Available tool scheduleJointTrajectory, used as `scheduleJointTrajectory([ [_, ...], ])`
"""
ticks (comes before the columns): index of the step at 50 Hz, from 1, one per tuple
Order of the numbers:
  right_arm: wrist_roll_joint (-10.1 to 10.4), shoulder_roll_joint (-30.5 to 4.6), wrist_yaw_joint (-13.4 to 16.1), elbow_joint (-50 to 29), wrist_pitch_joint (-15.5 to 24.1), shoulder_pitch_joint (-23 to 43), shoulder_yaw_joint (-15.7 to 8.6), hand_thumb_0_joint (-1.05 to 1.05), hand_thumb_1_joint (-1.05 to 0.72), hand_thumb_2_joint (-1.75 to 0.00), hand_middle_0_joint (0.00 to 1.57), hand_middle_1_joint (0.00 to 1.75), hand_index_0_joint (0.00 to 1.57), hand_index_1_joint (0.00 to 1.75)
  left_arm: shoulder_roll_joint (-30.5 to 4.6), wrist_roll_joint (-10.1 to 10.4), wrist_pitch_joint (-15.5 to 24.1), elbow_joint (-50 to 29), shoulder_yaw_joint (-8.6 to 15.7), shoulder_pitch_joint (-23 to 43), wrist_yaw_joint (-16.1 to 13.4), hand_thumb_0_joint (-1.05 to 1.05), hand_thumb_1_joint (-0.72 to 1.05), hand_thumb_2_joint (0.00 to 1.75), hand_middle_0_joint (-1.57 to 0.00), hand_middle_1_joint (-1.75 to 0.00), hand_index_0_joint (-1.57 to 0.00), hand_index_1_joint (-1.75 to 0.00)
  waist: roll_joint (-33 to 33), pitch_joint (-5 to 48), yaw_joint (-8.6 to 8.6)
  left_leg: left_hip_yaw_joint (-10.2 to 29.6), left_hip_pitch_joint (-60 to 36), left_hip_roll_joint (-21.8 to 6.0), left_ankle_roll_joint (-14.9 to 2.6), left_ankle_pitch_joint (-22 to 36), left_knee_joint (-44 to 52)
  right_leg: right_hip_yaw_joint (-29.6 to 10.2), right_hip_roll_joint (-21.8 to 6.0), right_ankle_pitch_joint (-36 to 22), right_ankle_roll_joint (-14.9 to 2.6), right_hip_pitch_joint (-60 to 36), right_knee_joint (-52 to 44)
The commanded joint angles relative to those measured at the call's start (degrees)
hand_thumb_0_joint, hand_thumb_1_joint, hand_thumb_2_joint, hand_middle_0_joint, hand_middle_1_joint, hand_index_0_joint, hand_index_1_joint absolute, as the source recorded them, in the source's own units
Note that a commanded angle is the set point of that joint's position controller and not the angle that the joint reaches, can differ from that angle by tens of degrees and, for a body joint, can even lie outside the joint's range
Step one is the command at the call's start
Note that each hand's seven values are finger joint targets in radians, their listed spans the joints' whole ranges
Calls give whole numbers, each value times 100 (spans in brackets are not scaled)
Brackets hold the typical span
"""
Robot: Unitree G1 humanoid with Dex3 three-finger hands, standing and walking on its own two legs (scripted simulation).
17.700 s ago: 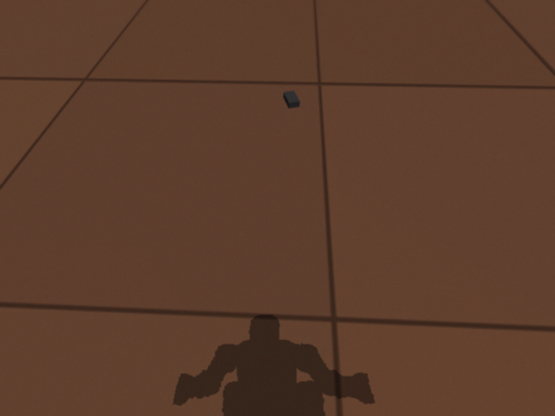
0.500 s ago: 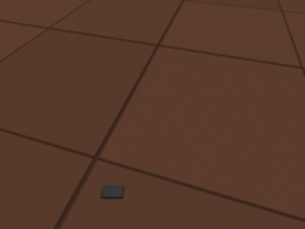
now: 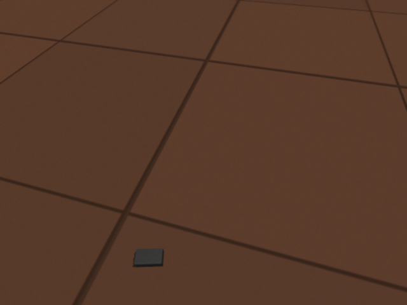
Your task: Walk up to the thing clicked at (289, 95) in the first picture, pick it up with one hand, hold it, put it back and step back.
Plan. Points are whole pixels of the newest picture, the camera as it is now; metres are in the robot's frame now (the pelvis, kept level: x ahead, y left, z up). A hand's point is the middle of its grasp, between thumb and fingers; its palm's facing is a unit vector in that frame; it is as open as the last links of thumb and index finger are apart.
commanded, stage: walk up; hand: left
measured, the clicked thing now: (149, 257) +0.45 +0.28 -0.76
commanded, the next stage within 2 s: stand in 0.02 s
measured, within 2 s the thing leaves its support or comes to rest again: neither
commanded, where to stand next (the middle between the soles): +0.08 +0.01 m, yaw +4 degrees
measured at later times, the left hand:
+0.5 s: hand out of the picture +0.06 +0.26 -0.15, palm faces +0.01 -0.94 -0.35, open 7.4 cm
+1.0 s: hand out of the picture +0.06 +0.27 -0.15, palm faces +0.00 -0.94 -0.34, open 7.4 cm
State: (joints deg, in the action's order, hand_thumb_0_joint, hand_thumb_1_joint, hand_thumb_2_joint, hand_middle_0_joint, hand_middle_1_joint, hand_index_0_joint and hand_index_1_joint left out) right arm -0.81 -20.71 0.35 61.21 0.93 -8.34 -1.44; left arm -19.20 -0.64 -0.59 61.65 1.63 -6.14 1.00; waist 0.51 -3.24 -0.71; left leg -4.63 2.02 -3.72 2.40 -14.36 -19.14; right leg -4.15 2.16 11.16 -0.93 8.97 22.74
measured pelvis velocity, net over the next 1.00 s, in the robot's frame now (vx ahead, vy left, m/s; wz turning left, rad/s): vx -0.01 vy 0.02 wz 0.04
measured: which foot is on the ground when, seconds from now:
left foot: down 0.00-1.00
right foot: down 0.00-1.00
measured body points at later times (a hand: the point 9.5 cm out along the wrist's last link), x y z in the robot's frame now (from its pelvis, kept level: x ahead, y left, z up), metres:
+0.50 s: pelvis -0.02 +0.01 +0.00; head -0.01 +0.00 +0.45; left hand +0.06 +0.31 -0.12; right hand +0.05 -0.29 -0.14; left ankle -0.04 +0.14 -0.74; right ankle +0.01 -0.11 -0.74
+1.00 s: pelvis -0.01 +0.02 +0.00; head +0.00 +0.02 +0.45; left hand +0.06 +0.32 -0.13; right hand +0.07 -0.28 -0.13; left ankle -0.04 +0.14 -0.74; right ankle +0.01 -0.11 -0.74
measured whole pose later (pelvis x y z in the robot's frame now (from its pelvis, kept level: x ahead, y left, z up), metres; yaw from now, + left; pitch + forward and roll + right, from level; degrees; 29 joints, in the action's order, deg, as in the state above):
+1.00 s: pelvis -0.01 +0.02 +0.00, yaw +2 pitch -2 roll +0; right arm -0.7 -20.0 -0.4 64.4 0.3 -7.2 -0.8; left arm -19.9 -0.2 0.7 64.2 -0.9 -6.2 0.1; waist 0.0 -3.0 -0.4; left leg -2.8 3.3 -1.5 0.9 -12.4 -17.7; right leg -2.6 -0.3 9.1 0.9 8.5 19.5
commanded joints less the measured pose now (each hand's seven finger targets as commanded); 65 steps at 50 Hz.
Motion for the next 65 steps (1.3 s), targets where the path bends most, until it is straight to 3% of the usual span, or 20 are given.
scheduleJointTrajectory([
  [1,17,-1096,46,-292,71,204,-211,0,-90,-90,20,30,20,30,-1286,30,201,-328,171,328,-119,0,90,90,-20,-30,-20,-30,-8,366,-20,396,69,-441,-366,939,201,-599,-842,-1760,-151,-151,-455],
  [3,27,-1065,35,-276,48,159,-182,0,-90,-90,20,30,20,30,-1317,48,229,-303,170,303,-138,0,90,90,-20,-30,-20,-30,-83,436,-12,409,44,-454,-343,990,258,-566,-847,-1945,-126,-233,-425],
  [14,0,-1159,9,-90,28,168,-156,0,-90,-90,20,30,20,30,-1326,37,246,-159,94,320,-176,0,90,90,-20,-30,-20,-30,-88,469,4,546,14,-490,-346,829,431,-433,-815,-1444,-63,-203,-539],
  [26,-23,-1141,-21,1,43,167,-184,0,-90,-90,20,30,20,30,-1349,10,237,-73,54,251,-147,0,90,90,-20,-30,-20,-30,-61,150,53,660,292,-443,-370,54,584,-447,-786,-320,-20,122,-737],
  [29,-18,-1086,-42,9,33,107,-182,0,-90,-90,20,30,20,30,-1386,7,255,-78,40,248,-147,0,90,90,-20,-30,-20,-30,-194,161,30,650,249,-425,-374,113,515,-477,-800,-173,-27,179,-802],
  [35,-3,-1136,-35,1,59,163,-201,0,-90,-90,20,30,20,30,-1356,25,284,-81,10,159,-155,0,90,90,-20,-30,-20,-30,-23,506,26,661,100,-471,-375,781,433,-395,-858,-1210,-62,-142,-541],
  [41,17,-1169,-15,15,51,186,-192,0,-90,-90,20,30,20,30,-1319,23,267,-57,-28,117,-172,0,90,90,-20,-30,-20,-30,0,549,36,650,45,-462,-361,1120,400,-313,-869,-1556,-48,-198,-478],
  [48,20,-1147,-17,21,28,226,-170,0,-90,-90,20,30,20,30,-1293,18,249,-40,-51,104,-183,0,90,90,-20,-30,-20,-30,-14,340,43,689,181,-451,-343,903,446,-291,-853,-1242,-23,-104,-539],
  [54,27,-1146,-15,-3,45,238,-178,0,-90,-90,20,30,20,30,-1337,16,260,-64,-26,142,-185,0,90,90,-20,-30,-20,-30,-60,477,29,691,128,-459,-344,1091,428,-292,-894,-1482,-48,-276,-502],
  [59,18,-1121,-22,-21,41,296,-167,0,-90,-90,20,30,20,30,-1322,21,255,-75,-21,177,-182,0,90,90,-20,-30,-20,-30,-118,376,43,698,238,-431,-342,838,489,-275,-872,-1190,-34,-208,-573],
  [65,30,-1133,-23,-15,46,267,-165,0,-90,-90,20,30,20,30,-1329,28,255,-70,-2,157,-182,0,90,90,-20,-30,-20,-30,-100,470,29,692,116,-418,-346,915,488,-278,-873,-1302,-41,-212,-548],
])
